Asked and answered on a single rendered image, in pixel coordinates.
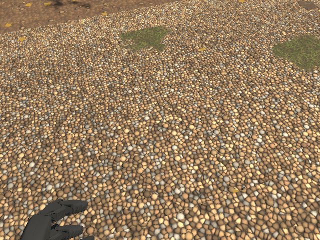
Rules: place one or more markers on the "robot left hand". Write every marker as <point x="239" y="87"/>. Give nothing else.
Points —
<point x="39" y="226"/>

